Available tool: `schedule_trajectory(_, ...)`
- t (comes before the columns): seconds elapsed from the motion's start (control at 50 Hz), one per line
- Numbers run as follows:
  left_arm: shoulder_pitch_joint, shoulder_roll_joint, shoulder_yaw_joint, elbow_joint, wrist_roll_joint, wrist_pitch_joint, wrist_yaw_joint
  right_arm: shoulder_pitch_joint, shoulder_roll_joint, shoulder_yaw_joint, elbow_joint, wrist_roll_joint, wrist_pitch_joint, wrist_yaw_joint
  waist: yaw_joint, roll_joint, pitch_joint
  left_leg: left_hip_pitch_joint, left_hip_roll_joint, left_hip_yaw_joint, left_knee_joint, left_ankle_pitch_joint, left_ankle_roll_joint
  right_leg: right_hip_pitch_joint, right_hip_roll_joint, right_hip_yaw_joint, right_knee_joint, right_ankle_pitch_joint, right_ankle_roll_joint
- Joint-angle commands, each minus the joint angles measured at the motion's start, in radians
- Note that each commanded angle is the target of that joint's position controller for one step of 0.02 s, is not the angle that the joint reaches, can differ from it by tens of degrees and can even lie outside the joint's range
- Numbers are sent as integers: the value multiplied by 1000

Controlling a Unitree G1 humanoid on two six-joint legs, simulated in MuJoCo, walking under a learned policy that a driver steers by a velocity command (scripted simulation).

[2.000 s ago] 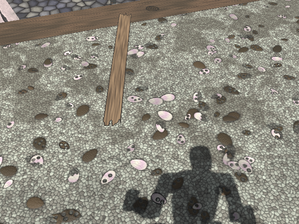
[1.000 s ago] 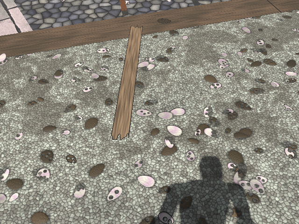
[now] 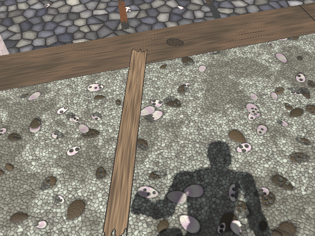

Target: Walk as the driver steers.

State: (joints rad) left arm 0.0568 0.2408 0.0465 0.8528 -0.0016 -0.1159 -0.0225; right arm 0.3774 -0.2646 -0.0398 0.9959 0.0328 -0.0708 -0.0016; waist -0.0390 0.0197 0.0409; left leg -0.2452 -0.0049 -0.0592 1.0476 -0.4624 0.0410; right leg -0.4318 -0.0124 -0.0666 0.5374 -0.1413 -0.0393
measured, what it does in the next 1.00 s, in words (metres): walks ahead: left foot, then right foot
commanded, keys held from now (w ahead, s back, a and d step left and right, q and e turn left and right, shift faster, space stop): w+q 0.42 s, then w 0.28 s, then w+e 0.30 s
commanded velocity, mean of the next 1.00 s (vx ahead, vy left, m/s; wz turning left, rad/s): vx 0.50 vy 0.00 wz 0.23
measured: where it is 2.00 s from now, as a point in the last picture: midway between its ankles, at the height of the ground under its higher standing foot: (121, 110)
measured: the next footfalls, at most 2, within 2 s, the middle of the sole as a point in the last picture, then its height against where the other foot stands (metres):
left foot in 0.46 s outside the picture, level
right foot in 1.00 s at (147, 168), level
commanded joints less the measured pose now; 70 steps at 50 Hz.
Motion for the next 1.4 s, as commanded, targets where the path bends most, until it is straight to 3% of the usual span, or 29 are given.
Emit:
schedule_trajectory(0.02, 161, 110, 28, 12, 2, -2, 8, -71, -124, -35, -94, 10, -27, -12, 96, -92, -113, -447, 113, -46, 188, 115, 13, 445, -308, 365, -308, -44, -145)
schedule_trajectory(0.06, 112, 83, 23, 20, 15, -10, 4, -28, -73, -39, -85, 6, 3, -11, 40, -130, -64, -341, 150, -48, 134, 186, 8, 302, -256, 226, -374, 9, -124)
schedule_trajectory(0.12, 119, 110, 34, 39, 19, -17, 13, -56, -44, -41, -114, 2, 33, -11, 19, -100, -17, -384, 161, -44, 87, 263, -6, 252, -248, 100, -416, 122, -140)
schedule_trajectory(0.24, 165, 159, 48, 50, 15, -3, 43, -239, -27, -34, -191, -13, 24, 19, 63, -59, 31, -422, 141, 24, -250, 515, -18, 313, -230, -68, -439, 186, -123)
schedule_trajectory(0.34, 248, 190, 63, 72, -9, 32, 49, -375, -28, -26, -272, -12, 25, 53, 101, -49, 66, -478, 117, 87, -384, 439, 21, 503, -289, -121, -364, 290, -108)
schedule_trajectory(0.4, 218, 229, 75, 55, -18, 55, 54, -321, -75, -49, -293, -8, 31, 64, 38, -96, -4, -328, 33, 167, -395, 294, 74, 554, -294, -163, -185, 710, -74)
schedule_trajectory(0.44, 195, 231, 72, 45, -22, 68, 56, -66, -160, -100, -235, -3, 33, 53, -106, -79, -145, 46, -56, 184, -476, 322, 137, 445, -241, -194, 176, 788, -29)
schedule_trajectory(0.46, 224, 179, 51, 26, 5, 59, 52, 70, -254, -132, -203, -4, 42, 27, -139, 73, -237, 345, 98, -71, -505, 323, 196, 180, -188, -197, 497, 387, 17)
schedule_trajectory(0.48, 306, 44, 9, -20, 11, 23, 35, 9, -326, -133, -227, -4, 31, 25, -11, 275, -346, 622, 345, -679, -678, 168, 404, -223, 42, -49, 849, -419, 73)
schedule_trajectory(0.5, 212, 144, 27, -18, -36, -20, 17, 49, -225, -101, -227, -17, 22, 31, -84, 123, -390, 629, 367, -725, -785, 140, 375, -317, 8, 143, 898, -412, 45)
schedule_trajectory(0.52, 142, 165, 35, -35, -68, -34, 12, 14, -177, -89, -218, -26, 11, 31, -79, 91, -255, 530, 337, -554, -770, 213, 324, -371, -39, 130, 874, -344, 17)
schedule_trajectory(0.54, 126, 153, 32, -30, -52, -37, 20, -68, -145, -78, -229, -22, 0, 34, -31, -5, -163, 366, 292, -411, -764, 331, 279, -330, -97, 128, 775, -257, 8)
schedule_trajectory(0.56, 119, 163, 42, -16, -24, -28, 29, -137, -100, -65, -240, -26, -5, 32, 2, -6, -124, 245, 251, -306, -772, 434, 249, -262, -132, 126, 693, -211, 10)
schedule_trajectory(0.58, 146, 160, 46, -4, -17, -13, 28, -168, -83, -57, -249, -37, -8, 30, 31, 12, -106, 163, 225, -251, -798, 491, 238, -193, -150, 131, 659, -177, 12)
schedule_trajectory(0.64, 155, 121, 42, -2, -4, 22, 29, -142, -115, -62, -229, -31, -23, 21, 54, 3, -77, 92, 206, -167, -861, 605, 241, -170, -155, 114, 546, -104, 43)
schedule_trajectory(0.7, 64, 108, 37, -34, 4, 29, 31, -97, -132, -65, -204, -27, -22, 3, 29, 10, -38, 113, 181, -96, -885, 653, 217, -248, -145, 102, 370, 56, 72)
schedule_trajectory(0.8, -53, 76, 17, -53, -17, 20, 8, -55, -134, -60, -168, -35, -23, -6, -29, 39, 6, 145, 161, 22, -926, 524, 154, -203, -100, 58, 95, 316, 45)
schedule_trajectory(0.9, -129, 86, 11, -101, -26, 13, -27, -14, -140, -64, -121, -35, -6, -11, -47, 31, 45, 353, 243, 68, -867, 642, 137, -291, -59, 65, 8, 205, -15)
schedule_trajectory(0.96, -46, 125, 28, -101, -20, 16, -42, -56, -170, -70, -133, -34, 10, -25, 16, 78, -36, 414, 251, 115, -702, 1086, 101, -150, 13, 0, 16, 66, -64)
schedule_trajectory(1.0, 197, 203, 72, -50, -17, 25, -33, -91, -182, -68, -151, -34, 25, -36, 148, 61, -173, 309, 197, 173, -350, 1206, 49, 196, 72, -13, -24, 83, -118)
schedule_trajectory(1.02, 343, 288, 95, -35, -12, 35, -17, -52, -146, -49, -176, -56, 16, -39, 174, -96, -294, 36, 139, 188, -17, 831, 8, 519, -121, 270, 0, 114, -202)
schedule_trajectory(1.04, 338, 294, 94, -49, -26, 35, -18, 25, -26, -11, -192, -55, -16, -14, 102, -310, -398, -377, -95, 82, 330, -48, -62, 822, -336, 839, -163, -85, -406)
schedule_trajectory(1.06, 341, 224, 72, -42, -24, 36, -18, -55, -123, -28, -202, -19, -56, 5, 153, -191, -382, -498, -35, -78, 394, -58, -26, 833, -307, 843, -238, -206, -356)
schedule_trajectory(1.08, 296, 184, 64, -59, -17, 35, -11, -148, -150, -32, -237, 13, -76, 13, 155, -137, -254, -547, 15, -66, 359, 14, -5, 722, -275, 697, -247, -186, -311)
schedule_trajectory(1.1, 232, 168, 56, -74, -12, 31, -13, -190, -138, -30, -246, 2, -85, 10, 113, -18, -147, -520, 57, -52, 260, 73, -2, 549, -236, 591, -268, -78, -287)
schedule_trajectory(1.12, 184, 144, 48, -90, -8, 27, -9, -201, -148, -40, -247, -26, -81, 2, 78, 7, -111, -456, 89, -49, 162, 108, -12, 431, -206, 523, -281, 22, -272)
schedule_trajectory(1.2, 159, 156, 45, -111, -2, 28, 10, -152, -102, -36, -246, -45, -37, -7, 20, -52, -67, -349, 123, -5, -26, 170, -71, 220, -158, 370, -343, 224, -273)
schedule_trajectory(1.3, 233, 183, 50, -84, -14, 32, 25, -317, -60, -16, -287, -41, -35, -4, 93, -76, -41, -279, 85, 36, -389, 534, -91, 171, -84, 230, -352, 178, -192)
schedule_trajectory(1.4, 308, 185, 48, -49, -17, 44, 23, -422, -86, -19, -325, -26, -51, 17, 135, -92, -16, -317, 59, 27, -529, 531, -55, 328, -157, 296, -285, 126, -176)
Velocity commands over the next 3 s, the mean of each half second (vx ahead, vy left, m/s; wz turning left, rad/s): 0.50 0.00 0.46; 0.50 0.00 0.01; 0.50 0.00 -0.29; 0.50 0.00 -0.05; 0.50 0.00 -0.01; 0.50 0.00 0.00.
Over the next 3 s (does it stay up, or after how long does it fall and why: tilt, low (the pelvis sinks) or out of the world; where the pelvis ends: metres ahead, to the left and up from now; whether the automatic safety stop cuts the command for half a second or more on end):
stays up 1.65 0.26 0.01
